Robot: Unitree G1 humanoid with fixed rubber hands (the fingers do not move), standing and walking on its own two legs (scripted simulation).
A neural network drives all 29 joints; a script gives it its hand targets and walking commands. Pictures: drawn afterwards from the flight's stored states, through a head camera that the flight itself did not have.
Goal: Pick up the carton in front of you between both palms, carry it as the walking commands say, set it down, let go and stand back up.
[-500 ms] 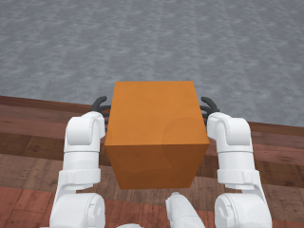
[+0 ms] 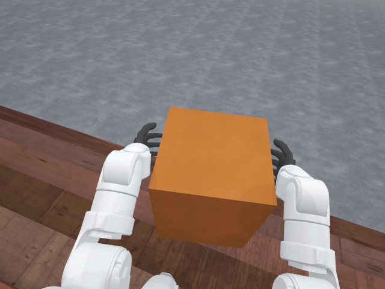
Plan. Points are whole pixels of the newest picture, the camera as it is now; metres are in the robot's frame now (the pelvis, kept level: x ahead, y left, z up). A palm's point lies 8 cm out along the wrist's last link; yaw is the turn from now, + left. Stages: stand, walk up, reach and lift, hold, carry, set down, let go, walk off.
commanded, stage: carry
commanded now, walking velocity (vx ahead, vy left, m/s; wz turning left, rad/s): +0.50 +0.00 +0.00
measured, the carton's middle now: (208, 181) +0.34 +0.03 +0.03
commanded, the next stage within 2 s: none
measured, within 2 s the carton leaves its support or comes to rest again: neither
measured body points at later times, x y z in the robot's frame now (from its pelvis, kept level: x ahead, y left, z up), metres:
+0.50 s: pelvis +0.35 +0.06 -0.19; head +0.34 +0.07 +0.26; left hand +0.70 +0.21 -0.08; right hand +0.70 -0.09 -0.07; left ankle +0.20 +0.10 -0.74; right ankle +0.43 +0.02 -0.91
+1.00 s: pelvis +0.72 +0.11 -0.40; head +0.72 +0.10 +0.05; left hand +1.09 +0.22 -0.30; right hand +1.05 -0.08 -0.31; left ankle +0.75 +0.16 -1.11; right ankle +0.59 +0.00 -0.93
